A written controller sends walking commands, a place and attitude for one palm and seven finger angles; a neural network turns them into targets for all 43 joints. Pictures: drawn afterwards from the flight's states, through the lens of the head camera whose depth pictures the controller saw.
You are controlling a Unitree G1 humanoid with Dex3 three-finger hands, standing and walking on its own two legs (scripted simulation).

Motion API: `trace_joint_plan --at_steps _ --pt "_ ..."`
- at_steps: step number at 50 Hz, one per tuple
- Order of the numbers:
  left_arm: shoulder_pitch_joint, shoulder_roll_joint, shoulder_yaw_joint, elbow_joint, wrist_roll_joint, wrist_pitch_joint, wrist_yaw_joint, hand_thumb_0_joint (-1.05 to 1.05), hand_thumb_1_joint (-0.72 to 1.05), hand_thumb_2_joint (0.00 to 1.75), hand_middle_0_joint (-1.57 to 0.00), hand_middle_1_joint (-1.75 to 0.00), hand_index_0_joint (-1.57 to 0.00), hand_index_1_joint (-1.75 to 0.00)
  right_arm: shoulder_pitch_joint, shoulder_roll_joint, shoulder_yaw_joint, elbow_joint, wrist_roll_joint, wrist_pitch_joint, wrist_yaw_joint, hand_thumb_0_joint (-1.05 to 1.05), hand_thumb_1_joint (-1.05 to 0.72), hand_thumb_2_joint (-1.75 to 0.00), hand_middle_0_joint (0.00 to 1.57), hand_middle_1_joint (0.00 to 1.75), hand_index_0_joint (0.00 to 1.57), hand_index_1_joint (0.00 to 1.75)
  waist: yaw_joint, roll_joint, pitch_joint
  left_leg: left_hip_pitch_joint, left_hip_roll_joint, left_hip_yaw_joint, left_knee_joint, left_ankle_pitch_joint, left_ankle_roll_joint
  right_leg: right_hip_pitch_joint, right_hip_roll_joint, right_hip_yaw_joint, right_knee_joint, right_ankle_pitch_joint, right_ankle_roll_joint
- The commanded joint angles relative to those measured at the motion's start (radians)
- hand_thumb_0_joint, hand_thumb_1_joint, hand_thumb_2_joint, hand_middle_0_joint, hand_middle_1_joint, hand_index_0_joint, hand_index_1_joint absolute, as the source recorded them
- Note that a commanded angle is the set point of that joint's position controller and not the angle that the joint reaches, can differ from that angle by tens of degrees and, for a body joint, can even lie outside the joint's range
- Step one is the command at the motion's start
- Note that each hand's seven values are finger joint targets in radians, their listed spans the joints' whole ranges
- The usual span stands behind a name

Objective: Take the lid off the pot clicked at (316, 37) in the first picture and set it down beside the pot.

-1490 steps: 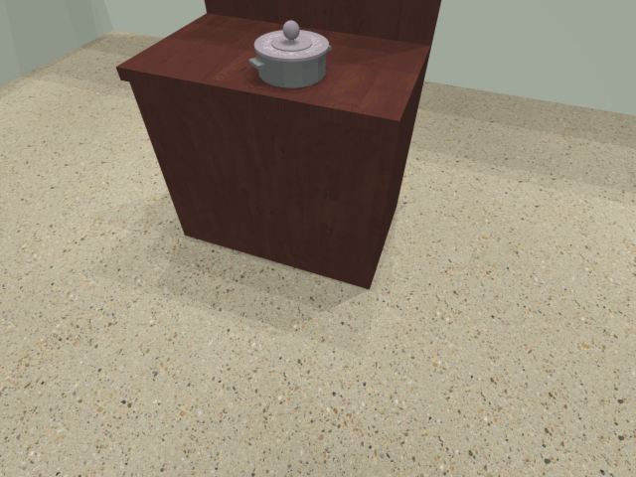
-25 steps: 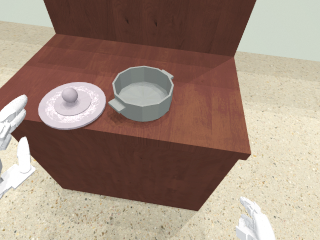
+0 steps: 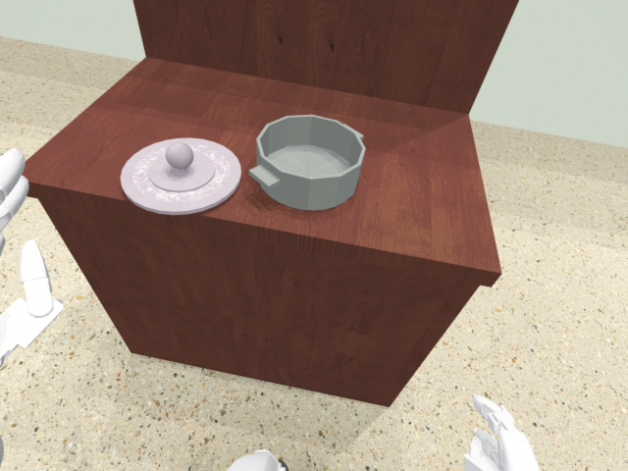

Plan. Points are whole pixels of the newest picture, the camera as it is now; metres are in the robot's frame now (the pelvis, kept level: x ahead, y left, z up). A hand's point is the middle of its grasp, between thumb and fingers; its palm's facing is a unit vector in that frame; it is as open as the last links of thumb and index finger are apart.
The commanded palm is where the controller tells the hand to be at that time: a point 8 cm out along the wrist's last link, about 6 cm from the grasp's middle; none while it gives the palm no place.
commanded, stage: step back with the hand held close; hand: left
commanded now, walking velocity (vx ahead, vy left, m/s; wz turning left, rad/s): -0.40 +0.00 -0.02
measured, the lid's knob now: (179, 155) +0.58 +0.27 +0.06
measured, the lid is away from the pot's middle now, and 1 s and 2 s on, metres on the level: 0.23 0.23 0.23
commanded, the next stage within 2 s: stop stepping back and stand still in 0.32 s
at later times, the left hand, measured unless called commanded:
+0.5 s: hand out of the picture +0.13 +0.27 +0.19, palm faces +0.18 -0.93 -0.30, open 7.4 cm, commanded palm +0.01 +0.33 +0.22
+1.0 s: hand out of the picture -0.05 +0.35 +0.20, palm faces +0.25 -0.94 -0.23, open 7.4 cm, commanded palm -0.14 +0.41 +0.22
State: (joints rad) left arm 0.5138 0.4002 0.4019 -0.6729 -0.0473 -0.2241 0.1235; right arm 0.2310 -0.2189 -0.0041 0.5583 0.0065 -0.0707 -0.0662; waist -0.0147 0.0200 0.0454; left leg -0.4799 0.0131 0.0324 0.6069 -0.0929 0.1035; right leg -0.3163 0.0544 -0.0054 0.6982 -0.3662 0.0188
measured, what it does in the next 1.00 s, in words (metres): walks backwards: right foot, then left foot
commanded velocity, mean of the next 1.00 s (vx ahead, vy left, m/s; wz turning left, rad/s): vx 0.02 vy -0.10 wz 0.01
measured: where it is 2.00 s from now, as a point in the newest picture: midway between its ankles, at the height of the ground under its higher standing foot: outside the picture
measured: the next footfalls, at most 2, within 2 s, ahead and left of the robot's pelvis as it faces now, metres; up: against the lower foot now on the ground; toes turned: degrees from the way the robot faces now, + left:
right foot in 0.22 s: -0.11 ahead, -0.13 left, +0.00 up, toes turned -7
left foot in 0.38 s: +0.03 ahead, +0.09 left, +0.00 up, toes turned -4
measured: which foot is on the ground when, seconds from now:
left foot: down 0.00-0.22, up 0.24-0.36, down 0.38-0.68, up 0.70-0.86, down 0.88-1.00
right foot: up 0.00-0.20, down 0.22-0.38, up 0.40-0.72, down 0.74-0.88, up 0.90-1.00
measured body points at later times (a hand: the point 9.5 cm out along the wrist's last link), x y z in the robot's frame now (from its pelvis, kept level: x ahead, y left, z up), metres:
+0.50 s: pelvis -0.15 +0.06 +0.00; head -0.10 +0.12 +0.45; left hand +0.11 +0.32 +0.21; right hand +0.01 -0.19 -0.05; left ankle -0.01 +0.09 -0.72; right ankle -0.16 -0.12 -0.64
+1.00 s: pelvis -0.29 +0.15 -0.01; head -0.29 +0.21 +0.44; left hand -0.07 +0.40 +0.22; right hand -0.14 -0.07 -0.05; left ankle -0.26 +0.28 -0.72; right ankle -0.30 +0.02 -0.65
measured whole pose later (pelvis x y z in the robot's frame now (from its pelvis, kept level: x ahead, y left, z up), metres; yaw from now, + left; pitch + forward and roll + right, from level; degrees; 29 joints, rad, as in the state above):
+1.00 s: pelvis -0.29 +0.15 -0.01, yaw -6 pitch -2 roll -2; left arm 0.41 0.39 0.42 -0.68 -0.09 -0.18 0.12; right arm 0.19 -0.06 0.04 0.56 0.01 -0.11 0.01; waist -0.07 -0.12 0.02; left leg -0.35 0.07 -0.02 0.77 -0.39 -0.02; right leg -0.52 0.02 0.00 1.17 -0.50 -0.02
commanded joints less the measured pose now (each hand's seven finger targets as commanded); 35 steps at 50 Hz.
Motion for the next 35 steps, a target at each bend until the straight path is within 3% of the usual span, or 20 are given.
trace_joint_plan --at_steps 1,8,9,11,13,15,17,18,19,20,21,22,23,24,25,28,31,33,34,35 --pt "0.008 0.223 0.185 -0.271 -0.010 -0.081 0.023 0.00 0.90 0.90 -0.20 -0.30 -0.20 -0.30 -0.083 -0.112 -0.059 -0.167 -0.016 -0.079 0.013 0.00 -0.90 -0.90 0.20 0.30 0.20 0.30 0.025 0.245 -0.151 -0.114 0.290 -0.362 -0.536 -0.614 -0.002 0.127 0.040 0.024 0.373 -0.151 -0.028" --pt "0.040 0.202 0.148 -0.267 -0.042 -0.064 0.020 0.00 0.90 0.90 -0.20 -0.30 -0.20 -0.30 -0.050 -0.086 -0.070 -0.126 -0.019 -0.074 0.038 0.00 -0.90 -0.90 0.20 0.30 0.20 0.30 0.023 0.206 -0.286 0.232 0.187 -0.146 -0.411 -0.349 -0.153 0.153 0.014 -0.077 -0.268 -0.150 -0.081" --pt "0.022 0.216 0.149 -0.252 -0.037 -0.067 0.021 0.00 0.90 0.90 -0.20 -0.30 -0.20 -0.30 -0.031 -0.082 -0.073 -0.107 -0.018 -0.063 0.035 0.00 -0.90 -0.90 0.20 0.30 0.20 0.30 0.013 0.100 -0.301 0.316 0.130 -0.077 -0.223 -0.257 -0.173 0.103 -0.063 -0.025 -0.422 -0.056 -0.114" --pt "-0.068 0.241 0.122 -0.281 -0.032 -0.082 0.025 0.00 0.90 0.90 -0.20 -0.30 -0.20 -0.30 -0.047 -0.071 -0.068 -0.075 0.001 -0.044 0.020 0.00 -0.90 -0.90 0.20 0.30 0.20 0.30 -0.017 -0.192 -0.237 0.354 0.007 -0.030 0.296 -0.268 -0.153 -0.157 -0.379 0.212 -0.545 0.195 -0.176" --pt "-0.126 0.272 0.152 -0.210 -0.026 -0.081 0.020 0.00 0.90 0.90 -0.20 -0.30 -0.20 -0.30 -0.115 -0.060 -0.040 -0.103 0.001 -0.063 0.010 0.00 -0.90 -0.90 0.20 0.30 0.20 0.30 -0.002 -0.227 -0.165 0.115 -0.013 -0.038 0.530 -0.399 -0.137 -0.085 -0.431 0.127 -0.422 0.613 -0.194" --pt "-0.131 0.204 0.097 -0.138 -0.030 -0.042 -0.013 0.00 0.90 0.90 -0.20 -0.30 -0.20 -0.30 -0.144 -0.068 -0.041 -0.108 0.021 -0.035 0.008 0.00 -0.90 -0.90 0.20 0.30 0.20 0.30 -0.028 -0.297 -0.058 0.092 0.022 -0.063 0.408 -0.340 -0.121 -0.081 -0.348 0.050 -0.322 0.605 -0.157" --pt "-0.145 0.178 0.074 -0.098 -0.032 -0.038 -0.011 0.00 0.90 0.90 -0.20 -0.30 -0.20 -0.30 -0.151 -0.087 -0.014 -0.106 0.018 -0.028 -0.012 0.00 -0.90 -0.90 0.20 0.30 0.20 0.30 -0.051 -0.030 0.049 0.138 0.005 -0.036 -0.070 -0.120 -0.116 -0.063 -0.238 -0.028 -0.131 0.639 -0.072" --pt "-0.150 0.177 0.075 -0.139 -0.042 -0.053 -0.010 0.00 0.90 0.90 -0.20 -0.30 -0.20 -0.30 -0.167 -0.127 -0.021 -0.119 0.014 -0.041 -0.014 0.00 -0.90 -0.90 0.20 0.30 0.20 0.30 -0.034 0.224 0.037 0.170 0.137 -0.178 -0.238 0.226 -0.068 -0.084 -0.122 -0.043 0.074 0.416 -0.025" --pt "-0.154 0.194 0.092 -0.153 -0.052 -0.065 -0.009 0.00 0.90 0.90 -0.20 -0.30 -0.20 -0.30 -0.136 -0.120 -0.028 -0.111 -0.012 -0.059 -0.002 0.00 -0.90 -0.90 0.20 0.30 0.20 0.30 -0.026 0.369 -0.005 0.209 0.299 -0.399 -0.295 0.589 0.002 -0.178 -0.010 0.037 0.262 -0.158 -0.019" --pt "-0.175 0.228 0.107 -0.173 -0.034 -0.080 -0.005 0.00 0.90 0.90 -0.20 -0.30 -0.20 -0.30 -0.098 -0.106 -0.035 -0.094 -0.018 -0.083 0.017 0.00 -0.90 -0.90 0.20 0.30 0.20 0.30 -0.017 0.271 -0.056 0.229 0.335 -0.423 -0.283 0.607 0.023 -0.176 0.000 0.136 0.369 -0.297 -0.037" --pt "-0.169 -0.151 -0.322 0.542 0.047 0.154 -0.079 0.00 0.90 0.90 -0.20 -0.30 -0.20 -0.30 0.045 -0.333 -0.088 0.091 -0.003 -0.127 0.060 0.00 -0.90 -0.90 0.20 0.30 0.20 0.30 -0.168 0.142 0.065 0.180 0.294 -0.382 -0.172 0.978 -0.003 -0.307 -0.046 0.082 0.596 -0.186 0.000" --pt "-0.426 0.339 0.153 -0.531 -0.059 -0.025 -0.031 0.00 0.90 0.90 -0.20 -0.30 -0.20 -0.30 -0.147 -0.108 -0.080 -0.159 0.014 -0.110 0.081 0.00 -0.90 -0.90 0.20 0.30 0.20 0.30 0.026 0.046 -0.296 0.264 0.337 -0.442 -0.339 0.269 -0.033 -0.092 0.036 0.153 0.565 -0.263 0.004" --pt "-0.105 0.376 0.303 -0.336 -0.083 -0.068 -0.010 0.00 0.90 0.90 -0.20 -0.30 -0.20 -0.30 -0.070 -0.121 -0.074 -0.136 -0.007 -0.102 0.050 0.00 -0.90 -0.90 0.20 0.30 0.20 0.30 -0.001 0.157 -0.298 0.236 0.331 -0.499 -0.374 -0.105 -0.019 -0.163 0.020 0.142 0.575 -0.231 -0.001" --pt "0.053 0.342 0.262 -0.408 -0.075 -0.067 -0.011 0.00 0.90 0.90 -0.20 -0.30 -0.20 -0.30 -0.091 -0.109 -0.073 -0.174 -0.010 -0.101 0.060 0.00 -0.90 -0.90 0.20 0.30 0.20 0.30 0.025 0.014 -0.325 0.191 0.295 -0.488 -0.416 -0.424 -0.035 -0.136 0.013 0.137 0.556 -0.146 -0.012" --pt "0.201 0.376 0.326 -0.469 -0.077 -0.039 0.006 0.00 0.90 0.90 -0.20 -0.30 -0.20 -0.30 -0.123 -0.113 -0.077 -0.208 0.001 -0.084 0.077 0.00 -0.90 -0.90 0.20 0.30 0.20 0.30 0.052 0.119 -0.361 0.187 0.251 -0.416 -0.488 -0.545 -0.091 -0.105 0.029 0.078 0.516 -0.107 -0.016" --pt "0.301 0.278 0.248 -0.638 -0.070 -0.007 0.016 0.00 0.90 0.90 -0.20 -0.30 -0.20 -0.30 -0.163 -0.074 -0.059 -0.202 0.009 -0.066 0.099 0.00 -0.90 -0.90 0.20 0.30 0.20 0.30 0.045 0.437 -0.304 0.056 0.147 -0.190 -0.587 -0.688 -0.210 0.023 0.064 -0.074 0.403 -0.054 -0.014" --pt "0.357 0.280 0.230 -0.568 -0.045 0.009 0.043 0.00 0.90 0.90 -0.20 -0.30 -0.20 -0.30 -0.100 -0.047 -0.059 -0.134 -0.014 -0.073 0.069 0.00 -0.90 -0.90 0.20 0.30 0.20 0.30 0.060 0.413 -0.297 0.036 0.081 -0.063 -0.585 -0.552 -0.303 0.265 0.112 -0.202 0.020 -0.175 -0.063" --pt "0.277 0.298 0.246 -0.285 -0.029 0.011 0.046 0.00 0.90 0.90 -0.20 -0.30 -0.20 -0.30 -0.032 -0.043 -0.059 -0.092 0.011 -0.071 0.047 0.00 -0.90 -0.90 0.20 0.30 0.20 0.30 0.056 0.110 -0.294 0.193 -0.061 0.119 -0.025 -0.285 -0.323 0.232 -0.004 -0.177 -0.400 -0.146 -0.154" --pt "0.137 0.284 0.212 -0.181 -0.024 0.000 0.029 0.00 0.90 0.90 -0.20 -0.30 -0.20 -0.30 -0.001 -0.068 -0.081 -0.078 0.032 -0.051 0.033 0.00 -0.90 -0.90 0.20 0.30 0.20 0.30 0.026 -0.340 -0.219 0.292 -0.072 0.009 0.656 -0.405 -0.239 -0.100 -0.250 -0.026 -0.479 0.156 -0.217" --pt "0.049 0.228 0.187 -0.053 -0.033 0.018 0.021 0.00 0.90 0.90 -0.20 -0.30 -0.20 -0.30 -0.007 -0.090 -0.096 -0.037 0.035 -0.034 0.017 0.00 -0.90 -0.90 0.20 0.30 0.20 0.30 -0.047 -0.337 -0.164 0.163 -0.064 -0.134 1.035 -0.478 -0.148 -0.312 -0.328 -0.019 -0.404 0.262 -0.255"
